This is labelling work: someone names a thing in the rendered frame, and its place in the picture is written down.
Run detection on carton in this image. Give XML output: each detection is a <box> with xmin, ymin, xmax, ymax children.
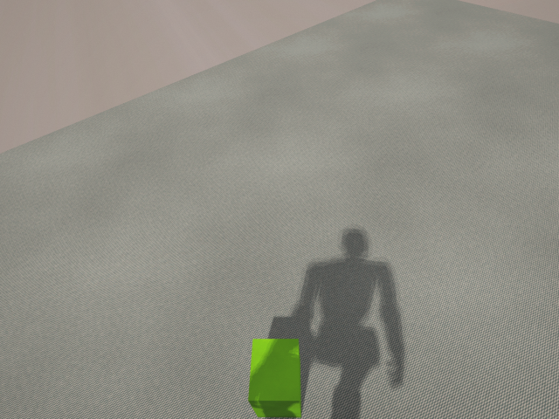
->
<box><xmin>248</xmin><ymin>339</ymin><xmax>301</xmax><ymax>417</ymax></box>

